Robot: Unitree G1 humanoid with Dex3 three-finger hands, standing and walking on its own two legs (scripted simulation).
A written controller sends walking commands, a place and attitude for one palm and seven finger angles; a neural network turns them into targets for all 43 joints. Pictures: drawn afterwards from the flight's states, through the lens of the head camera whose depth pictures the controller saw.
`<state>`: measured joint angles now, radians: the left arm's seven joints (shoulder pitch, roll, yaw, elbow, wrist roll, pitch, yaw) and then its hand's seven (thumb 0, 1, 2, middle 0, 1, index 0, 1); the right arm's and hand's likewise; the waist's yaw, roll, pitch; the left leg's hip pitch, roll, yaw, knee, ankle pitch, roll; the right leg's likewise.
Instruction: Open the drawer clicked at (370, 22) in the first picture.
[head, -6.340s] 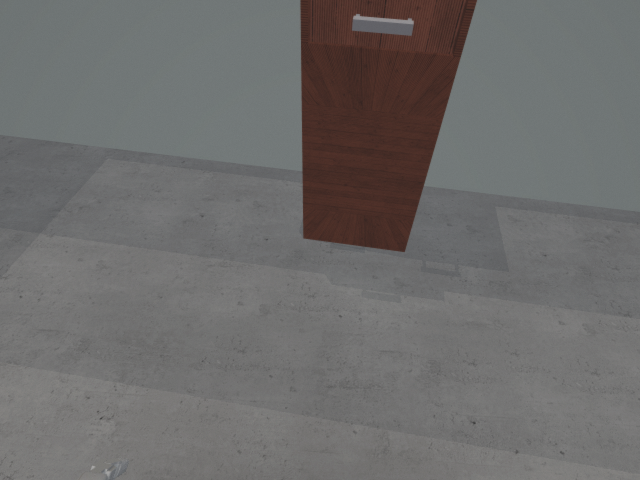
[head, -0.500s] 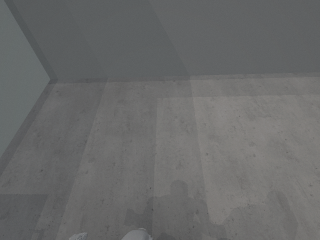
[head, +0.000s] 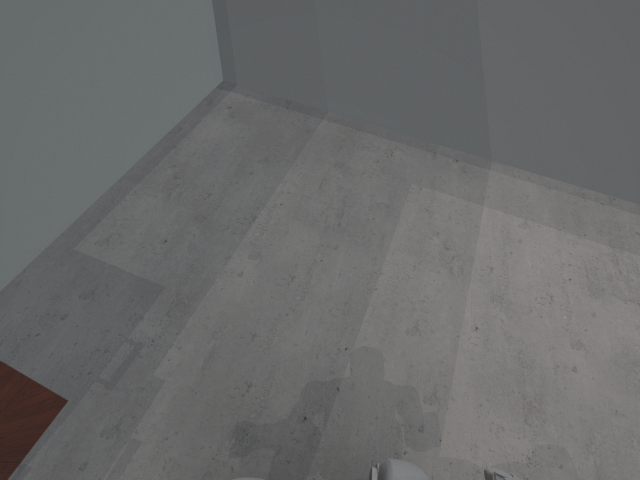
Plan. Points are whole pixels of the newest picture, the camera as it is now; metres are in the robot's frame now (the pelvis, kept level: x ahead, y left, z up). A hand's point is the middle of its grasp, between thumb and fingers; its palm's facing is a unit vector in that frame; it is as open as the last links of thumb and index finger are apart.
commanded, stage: turn to face it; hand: left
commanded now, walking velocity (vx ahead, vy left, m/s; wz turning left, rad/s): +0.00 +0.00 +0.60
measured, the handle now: out of the picture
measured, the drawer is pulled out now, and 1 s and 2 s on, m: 0.00 0.00 0.00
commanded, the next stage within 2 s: none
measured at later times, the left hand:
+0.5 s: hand out of the picture +0.01 +0.17 -0.14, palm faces +0.32 -0.91 -0.27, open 7.4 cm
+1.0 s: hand out of the picture -0.10 +0.24 -0.16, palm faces +0.60 -0.76 -0.26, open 7.4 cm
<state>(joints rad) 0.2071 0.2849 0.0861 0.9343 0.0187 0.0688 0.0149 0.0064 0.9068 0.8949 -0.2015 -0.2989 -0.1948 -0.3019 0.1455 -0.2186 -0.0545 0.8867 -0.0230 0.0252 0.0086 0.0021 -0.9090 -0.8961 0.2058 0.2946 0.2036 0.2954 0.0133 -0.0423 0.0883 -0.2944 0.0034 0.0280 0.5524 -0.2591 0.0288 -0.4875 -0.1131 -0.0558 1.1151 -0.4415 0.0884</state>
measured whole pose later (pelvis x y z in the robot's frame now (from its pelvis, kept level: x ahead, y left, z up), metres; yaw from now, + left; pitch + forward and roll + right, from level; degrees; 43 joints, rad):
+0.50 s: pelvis -0.02 -0.04 +0.01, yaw +19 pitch -2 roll +2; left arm 0.20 0.18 0.03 0.88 0.03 0.02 0.03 0.00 0.90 0.89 -0.21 -0.30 -0.20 -0.30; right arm 0.22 -0.27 -0.10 0.95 -0.02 0.09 0.04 0.01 -0.91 -0.90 0.20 0.29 0.20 0.29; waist -0.03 0.02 0.06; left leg -0.49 0.03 0.01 1.10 -0.38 -0.08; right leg -0.19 -0.12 -0.19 0.50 -0.28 0.00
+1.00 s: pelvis -0.05 +0.00 +0.01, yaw +36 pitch +0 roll -2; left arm 0.16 0.27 0.08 0.90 0.02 0.06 0.02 0.00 0.91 0.90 -0.20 -0.30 -0.19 -0.30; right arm 0.20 -0.21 -0.05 0.91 -0.02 0.03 0.01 0.00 -0.91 -0.90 0.21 0.29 0.21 0.30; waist -0.01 -0.02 0.06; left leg -0.27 -0.05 -0.05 0.47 -0.20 0.06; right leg -0.47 -0.09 -0.01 1.03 -0.39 0.10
